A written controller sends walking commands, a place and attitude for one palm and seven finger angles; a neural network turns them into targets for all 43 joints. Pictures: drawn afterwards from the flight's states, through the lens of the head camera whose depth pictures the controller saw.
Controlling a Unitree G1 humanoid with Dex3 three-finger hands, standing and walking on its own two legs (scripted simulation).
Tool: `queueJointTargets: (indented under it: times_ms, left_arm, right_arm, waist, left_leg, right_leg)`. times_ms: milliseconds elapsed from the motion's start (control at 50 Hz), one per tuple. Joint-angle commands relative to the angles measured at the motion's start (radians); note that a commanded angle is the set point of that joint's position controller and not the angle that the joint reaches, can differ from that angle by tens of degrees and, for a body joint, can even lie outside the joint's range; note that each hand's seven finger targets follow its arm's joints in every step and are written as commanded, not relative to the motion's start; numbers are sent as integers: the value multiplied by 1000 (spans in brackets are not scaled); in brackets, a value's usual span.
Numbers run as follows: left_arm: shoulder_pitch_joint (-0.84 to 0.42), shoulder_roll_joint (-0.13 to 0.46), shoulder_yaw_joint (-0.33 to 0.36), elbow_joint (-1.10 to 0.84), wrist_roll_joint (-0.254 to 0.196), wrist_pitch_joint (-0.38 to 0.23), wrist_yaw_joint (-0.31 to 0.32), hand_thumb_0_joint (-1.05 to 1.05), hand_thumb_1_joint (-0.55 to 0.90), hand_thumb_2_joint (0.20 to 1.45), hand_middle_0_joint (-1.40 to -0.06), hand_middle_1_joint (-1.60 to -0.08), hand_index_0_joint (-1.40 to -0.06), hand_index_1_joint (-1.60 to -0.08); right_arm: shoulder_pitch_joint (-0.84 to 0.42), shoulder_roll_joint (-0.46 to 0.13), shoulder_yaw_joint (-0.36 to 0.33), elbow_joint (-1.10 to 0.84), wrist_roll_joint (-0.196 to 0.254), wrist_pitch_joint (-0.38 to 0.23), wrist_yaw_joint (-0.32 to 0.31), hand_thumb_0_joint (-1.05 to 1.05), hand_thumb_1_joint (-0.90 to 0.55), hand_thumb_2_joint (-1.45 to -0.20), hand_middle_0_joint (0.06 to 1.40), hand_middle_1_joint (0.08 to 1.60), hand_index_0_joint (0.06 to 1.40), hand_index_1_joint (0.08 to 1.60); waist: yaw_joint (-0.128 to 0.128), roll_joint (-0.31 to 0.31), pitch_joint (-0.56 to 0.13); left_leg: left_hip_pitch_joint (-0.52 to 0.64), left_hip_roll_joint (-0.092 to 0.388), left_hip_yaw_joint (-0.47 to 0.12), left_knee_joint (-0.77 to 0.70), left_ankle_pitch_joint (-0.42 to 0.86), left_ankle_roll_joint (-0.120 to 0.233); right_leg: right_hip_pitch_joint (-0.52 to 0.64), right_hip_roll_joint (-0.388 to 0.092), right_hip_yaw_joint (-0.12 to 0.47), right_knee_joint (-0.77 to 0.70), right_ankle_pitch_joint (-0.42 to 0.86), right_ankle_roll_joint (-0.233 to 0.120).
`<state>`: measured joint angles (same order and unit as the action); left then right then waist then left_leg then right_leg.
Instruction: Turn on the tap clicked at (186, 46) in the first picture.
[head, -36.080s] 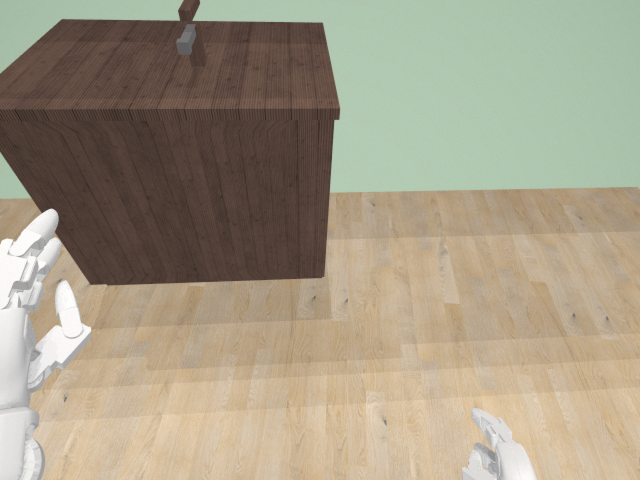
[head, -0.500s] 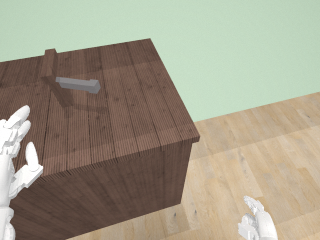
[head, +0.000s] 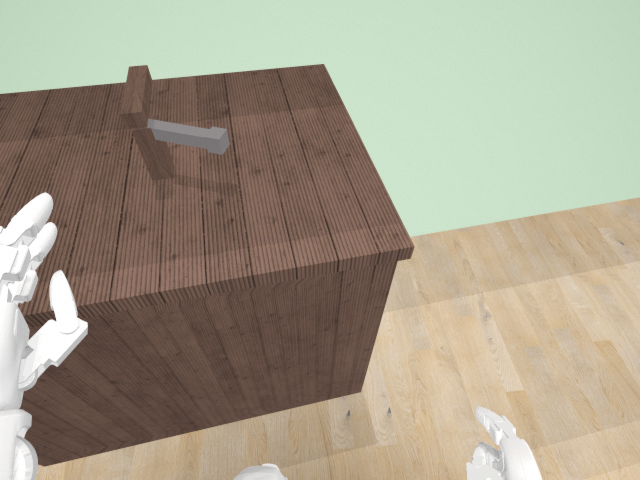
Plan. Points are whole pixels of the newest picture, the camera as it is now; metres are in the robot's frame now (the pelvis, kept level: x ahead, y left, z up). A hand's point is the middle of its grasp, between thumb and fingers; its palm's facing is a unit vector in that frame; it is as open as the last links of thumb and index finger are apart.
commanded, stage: step back with the hand held close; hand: left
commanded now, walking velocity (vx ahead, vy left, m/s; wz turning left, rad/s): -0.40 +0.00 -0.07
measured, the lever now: (217, 140) +0.55 +0.20 +0.12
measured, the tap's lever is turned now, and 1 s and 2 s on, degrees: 63 63 63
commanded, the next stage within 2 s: stop stepping back and stand still in 0.32 s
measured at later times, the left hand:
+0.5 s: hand (56, 458) +0.11 +0.20 +0.17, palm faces +0.24 -0.86 -0.45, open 7.4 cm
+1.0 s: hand out of the picture +0.02 +0.23 +0.17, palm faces +0.36 -0.87 -0.34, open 7.4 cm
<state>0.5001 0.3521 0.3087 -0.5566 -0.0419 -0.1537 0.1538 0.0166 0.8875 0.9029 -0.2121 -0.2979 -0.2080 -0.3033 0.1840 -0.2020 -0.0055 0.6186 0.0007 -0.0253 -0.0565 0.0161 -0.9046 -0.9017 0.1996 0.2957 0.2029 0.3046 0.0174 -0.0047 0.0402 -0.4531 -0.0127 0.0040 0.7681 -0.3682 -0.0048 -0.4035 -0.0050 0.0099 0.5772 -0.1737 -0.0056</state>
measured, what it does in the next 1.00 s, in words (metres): walks backwards: left foot, then right foot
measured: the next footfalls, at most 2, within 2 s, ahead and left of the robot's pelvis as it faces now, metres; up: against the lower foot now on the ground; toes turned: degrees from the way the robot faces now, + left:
left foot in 0.06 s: +0.07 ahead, +0.14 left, +0.00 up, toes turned +1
right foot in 0.28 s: -0.02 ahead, -0.11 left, +0.00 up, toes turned -1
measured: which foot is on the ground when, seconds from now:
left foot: up 0.00-0.04, down 0.06-0.30, up 0.32-0.58, down 0.60-1.00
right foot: down 0.00-0.08, up 0.10-0.26, down 0.28-0.98, up 1.00-1.00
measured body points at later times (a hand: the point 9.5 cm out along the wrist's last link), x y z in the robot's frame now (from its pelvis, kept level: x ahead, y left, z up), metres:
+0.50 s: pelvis -0.11 -0.01 +0.01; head -0.08 -0.02 +0.46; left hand +0.09 +0.24 +0.19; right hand +0.06 -0.25 -0.07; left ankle -0.12 +0.12 -0.68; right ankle -0.06 -0.11 -0.73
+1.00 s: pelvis -0.20 +0.00 +0.00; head -0.22 +0.00 +0.45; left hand -0.01 +0.27 +0.19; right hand -0.05 -0.23 -0.09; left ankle -0.17 +0.12 -0.73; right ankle -0.12 -0.09 -0.72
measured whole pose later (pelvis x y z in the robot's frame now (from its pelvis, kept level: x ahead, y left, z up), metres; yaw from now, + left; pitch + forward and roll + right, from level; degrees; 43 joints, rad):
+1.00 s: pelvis -0.20 +0.00 +0.00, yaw +0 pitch -4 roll +0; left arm 0.47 0.34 0.29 -0.48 -0.05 -0.11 0.15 0.02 0.89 0.90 -0.21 -0.30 -0.21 -0.30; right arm 0.23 -0.19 0.02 0.66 0.00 -0.06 -0.07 0.02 -0.90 -0.90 0.20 0.30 0.20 0.30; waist -0.02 -0.01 0.01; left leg -0.24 0.02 0.04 0.59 -0.37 0.03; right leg -0.33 0.04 -0.03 0.62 -0.31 -0.05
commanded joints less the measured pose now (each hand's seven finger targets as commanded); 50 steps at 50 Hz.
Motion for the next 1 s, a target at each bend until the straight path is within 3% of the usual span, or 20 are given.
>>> queueJointTargets:
  times_ms: [0, 40, 80, 140, 200, 260, 300, 340, 400, 520, 580, 600, 620, 740, 800, 820, 880, 920, 960, 980]
  left_arm:
    - [-66, 237, 174, -198, -3, -64, 32, 0, 900, 900, -200, -300, -200, -300]
    - [-45, 204, 178, -225, -5, -86, 31, 0, 900, 900, -200, -300, -200, -300]
    - [-54, 197, 196, -226, -2, -91, 23, 0, 900, 900, -200, -300, -200, -300]
    - [-63, 148, 138, -211, -15, -80, 12, 0, 900, 900, -200, -300, -200, -300]
    - [-83, 142, 107, -213, -13, -65, 3, 0, 900, 900, -200, -300, -200, -300]
    - [-146, 161, 101, -198, 2, -62, -9, 0, 900, 900, -200, -300, -200, -300]
    - [-128, 199, 104, -200, -10, -57, -2, 0, 900, 900, -200, -300, -200, -300]
    - [7, 218, 151, -171, -7, -47, -1, 0, 900, 900, -200, -300, -200, -300]
    - [34, 221, 181, -175, -9, -53, 7, 0, 900, 900, -200, -300, -200, -300]
    - [24, 196, 153, -162, -12, -29, 30, 0, 900, 900, -200, -300, -200, -300]
    - [-22, 199, 141, -224, -13, -41, 29, 0, 900, 900, -200, -300, -200, -300]
    - [-64, 224, 162, -244, -14, -44, 33, 0, 900, 900, -200, -300, -200, -300]
    - [-107, 197, 134, -219, 2, -37, 35, 0, 900, 900, -200, -300, -200, -300]
    - [-158, 117, 54, -47, 11, -12, 16, 0, 900, 900, -200, -300, -200, -300]
    - [-256, 171, 70, -87, 18, -15, 8, 0, 900, 900, -200, -300, -200, -300]
    - [-219, 176, 73, -58, 10, -12, 10, 0, 900, 900, -200, -300, -200, -300]
    - [-155, 209, 123, -122, 1, -24, 19, 0, 900, 900, -200, -300, -200, -300]
    - [-119, 199, 130, -151, -4, -30, 26, 0, 900, 900, -200, -300, -200, -300]
    - [-134, 179, 130, -196, -3, -34, 35, 0, 900, 900, -200, -300, -200, -300]
    - [-171, 206, 153, -182, 8, -28, 37, 0, 900, 900, -200, -300, -200, -300]
  right_arm:
    - [-92, -104, -40, -160, -7, -42, -13, 0, -900, -900, 200, 300, 200, 300]
    - [-98, -128, -54, -179, -3, -52, -23, 0, -900, -900, 200, 300, 200, 300]
    - [-91, -121, -62, -191, -13, -74, -20, 0, -900, -900, 200, 300, 200, 300]
    - [-56, -109, -70, -151, -10, -103, -5, 0, -900, -900, 200, 300, 200, 300]
    - [-82, -113, -55, -148, -15, -110, 2, 0, -900, -900, 200, 300, 200, 300]
    - [-117, -114, -39, -154, -14, -101, 1, 0, -900, -900, 200, 300, 200, 300]
    - [-107, -84, -61, -176, 12, -83, 2, 0, -900, -900, 200, 300, 200, 300]
    - [-103, -53, -42, -174, -3, -65, -1, 0, -900, -900, 200, 300, 200, 300]
    - [-115, -43, -24, -181, -7, -26, -13, 0, -900, -900, 200, 300, 200, 300]
    - [-35, -104, -37, -204, 14, -38, -28, 0, -900, -900, 200, 300, 200, 300]
    - [-41, -167, -59, -216, 22, -78, -39, 0, -900, -900, 200, 300, 200, 300]
    - [-43, -146, -51, -201, 17, -90, -42, 0, -900, -900, 200, 300, 200, 300]
    - [-46, -121, -46, -172, 12, -99, -42, 0, -900, -900, 200, 300, 200, 300]
    - [-63, -151, -43, -128, 13, -115, -20, 0, -900, -900, 200, 300, 200, 300]
    - [-63, -126, -52, -123, 2, -101, -14, 0, -900, -900, 200, 300, 200, 300]
    - [-52, -109, -50, -106, 3, -102, -11, 0, -900, -900, 200, 300, 200, 300]
    - [-60, -86, -25, -108, -1, -93, -10, 0, -900, -900, 200, 300, 200, 300]
    - [-67, -89, -12, -115, -9, -84, -19, 0, -900, -900, 200, 300, 200, 300]
    - [-67, -133, -20, -133, -10, -88, -23, 0, -900, -900, 200, 300, 200, 300]
    - [-67, -114, -25, -133, -2, -94, -26, 0, -900, -900, 200, 300, 200, 300]
  waist:
    - [-24, -33, -142]
    - [-3, 200, -183]
    - [-8, 309, -190]
    - [2, 196, -183]
    - [13, 229, -204]
    - [20, 69, -161]
    - [19, -312, -240]
    - [3, -158, -244]
    - [-12, -96, -242]
    - [-34, -102, -210]
    - [-12, 209, -152]
    - [-23, 329, -145]
    - [-47, 338, -55]
    - [-24, 95, 20]
    - [-31, -197, -19]
    - [-29, -253, -32]
    - [-34, -106, -74]
    - [-45, 17, -80]
    - [-41, 292, -26]
    - [-48, 305, -16]
  left_leg:
    - [139, 90, -79, -280, 128, 30]
    - [101, 261, -209, -406, 290, 96]
    - [-87, 339, -263, -516, 151, 150]
    - [195, 317, -176, -394, 562, 139]
    - [255, 302, -138, -359, 599, 103]
    - [164, 207, -61, -233, 311, 39]
    - [31, 6, 40, 101, -90, -33]
    - [-54, 30, -70, 267, -103, -28]
    - [-26, 44, -38, 162, -100, -37]
    - [265, 26, 27, -328, 26, 35]
    - [319, 229, -192, -508, 107, 125]
    - [293, 277, -255, -573, -5, 145]
    - [165, 274, -286, -618, -98, 161]
    - [3, 155, -118, -401, -297, 98]
    - [5, 15, 22, 6, -190, 43]
    - [38, 10, 27, 118, -127, 36]
    - [190, 50, 19, -42, -95, 41]
    - [326, 44, 11, -292, -94, 53]
    - [256, 273, -357, -589, -396, 154]
    - [142, 337, -442, -668, -483, 198]
  right_leg:
    - [29, -203, 175, -97, 167, -62]
    - [83, -19, 36, 90, 12, 25]
    - [181, 31, 20, 348, -228, 39]
    - [-6, 22, 30, 274, -282, 31]
    - [79, 12, 30, 36, -168, 30]
    - [157, -35, 60, -240, 188, 17]
    - [189, -306, 336, -274, 570, -84]
    - [229, -315, 270, -200, 592, -131]
    - [247, -277, 206, -179, 582, -130]
    - [156, -208, 202, -247, -105, -68]
    - [78, 7, 31, 6, -167, 13]
    - [2, 19, -20, 128, -246, 33]
    - [5, 17, -3, 247, -228, 30]
    - [250, 29, -28, -150, -182, -1]
    - [140, -212, 392, -390, -561, -118]
    - [101, -267, 464, -448, -608, -150]
    - [33, -247, 297, -356, -452, -159]
    - [-34, -141, 171, -216, -482, -108]
    - [-77, 62, -25, 148, -333, -14]
    - [-47, 60, -19, 359, -300, 7]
